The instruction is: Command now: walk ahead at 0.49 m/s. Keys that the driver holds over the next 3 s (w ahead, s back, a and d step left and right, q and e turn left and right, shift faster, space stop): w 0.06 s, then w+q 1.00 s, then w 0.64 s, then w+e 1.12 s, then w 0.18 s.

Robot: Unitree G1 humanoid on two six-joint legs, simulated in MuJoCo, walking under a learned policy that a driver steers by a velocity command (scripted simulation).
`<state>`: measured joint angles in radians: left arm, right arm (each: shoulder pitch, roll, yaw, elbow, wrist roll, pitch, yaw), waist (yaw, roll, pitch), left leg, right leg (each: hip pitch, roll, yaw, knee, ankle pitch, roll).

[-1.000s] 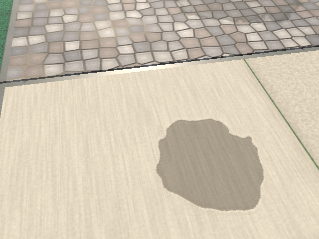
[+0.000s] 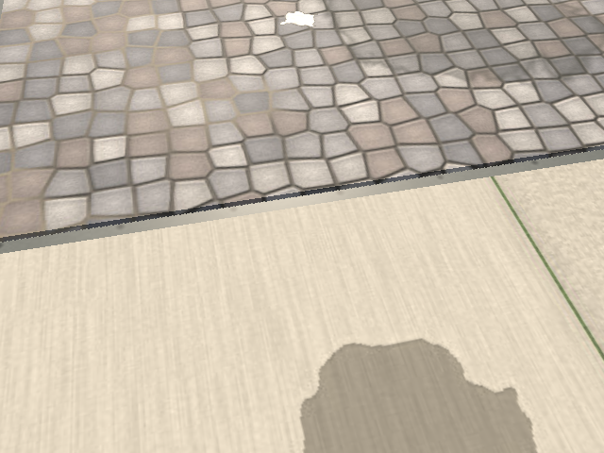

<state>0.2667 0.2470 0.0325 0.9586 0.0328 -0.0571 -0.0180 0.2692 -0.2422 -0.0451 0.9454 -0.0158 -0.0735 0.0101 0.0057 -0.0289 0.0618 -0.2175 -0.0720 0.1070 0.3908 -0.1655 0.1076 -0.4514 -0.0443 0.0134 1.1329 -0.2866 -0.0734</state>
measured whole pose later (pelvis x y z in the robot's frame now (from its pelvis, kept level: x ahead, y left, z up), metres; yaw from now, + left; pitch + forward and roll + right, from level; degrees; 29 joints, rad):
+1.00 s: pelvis +0.50 +0.08 -0.01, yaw +30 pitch +0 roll +0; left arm 0.29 0.24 0.05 0.88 0.02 -0.06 0.00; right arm 0.15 -0.26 -0.07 0.82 -0.02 -0.01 0.02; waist 0.03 -0.01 0.08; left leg -0.35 -0.10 0.07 0.54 -0.21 0.12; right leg -0.35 -0.09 -0.06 1.22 -0.37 0.01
